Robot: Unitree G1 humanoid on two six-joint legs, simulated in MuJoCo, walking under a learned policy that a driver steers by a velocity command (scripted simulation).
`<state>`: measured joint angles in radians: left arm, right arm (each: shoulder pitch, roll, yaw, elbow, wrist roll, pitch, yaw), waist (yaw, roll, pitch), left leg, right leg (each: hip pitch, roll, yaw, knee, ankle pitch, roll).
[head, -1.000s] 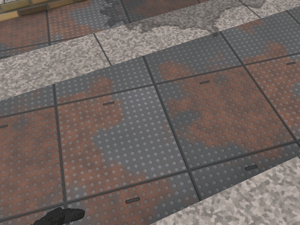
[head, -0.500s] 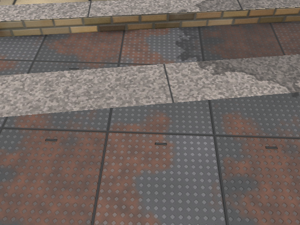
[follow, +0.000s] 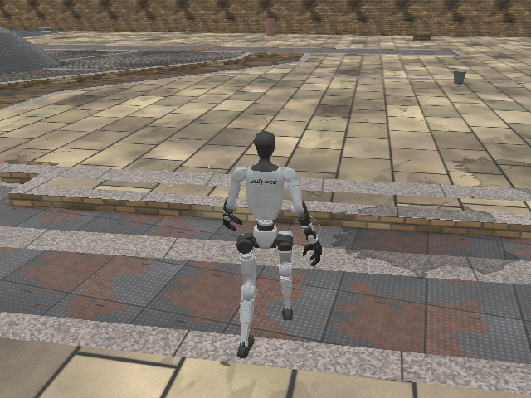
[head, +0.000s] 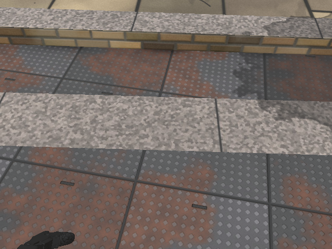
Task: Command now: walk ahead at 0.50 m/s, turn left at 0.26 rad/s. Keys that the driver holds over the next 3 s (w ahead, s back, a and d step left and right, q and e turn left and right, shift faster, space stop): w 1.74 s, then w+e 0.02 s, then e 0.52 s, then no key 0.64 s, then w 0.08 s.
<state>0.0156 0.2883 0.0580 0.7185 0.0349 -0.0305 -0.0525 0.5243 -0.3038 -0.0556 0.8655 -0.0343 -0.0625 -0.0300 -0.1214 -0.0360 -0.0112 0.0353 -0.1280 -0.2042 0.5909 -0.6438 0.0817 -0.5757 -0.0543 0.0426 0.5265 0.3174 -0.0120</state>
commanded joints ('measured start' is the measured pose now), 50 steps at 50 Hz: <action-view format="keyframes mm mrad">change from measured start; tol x32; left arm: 1 -36 63 13 -45 -11 -33 12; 6 559 178 46 156 20 -51 15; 30 554 -31 -24 223 -45 -42 48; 50 -56 1 -17 77 -11 -10 21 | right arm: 1 -10 -103 -18 -28 -12 -11 -14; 7 176 -57 3 10 79 6 -28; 24 -604 8 46 -115 4 17 65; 29 -112 -134 -10 14 -34 -23 25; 50 -36 -50 -1 170 13 -32 21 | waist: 1 18 92 107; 7 173 -248 -402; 12 84 -39 103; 30 22 309 -266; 50 70 106 130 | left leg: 1 -85 159 -125 83 533 93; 4 -174 79 -30 706 633 73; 5 -451 -47 42 1078 -45 44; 7 -902 10 58 1396 -87 -7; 19 -518 175 242 150 632 -38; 28 -93 129 234 -136 493 57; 30 310 582 -434 -272 409 260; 35 -154 356 -40 -412 578 130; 50 18 347 127 -429 844 117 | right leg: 1 124 -41 25 -182 92 -12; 4 589 -39 -29 -285 146 -16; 6 1136 -322 221 247 767 -89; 7 1207 -425 454 130 380 -239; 9 733 -311 449 -224 -613 -248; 13 270 -180 243 -321 -202 -204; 27 594 -146 36 -113 146 -144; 31 -112 59 -10 707 -836 -82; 50 -30 -8 -101 81 -386 -34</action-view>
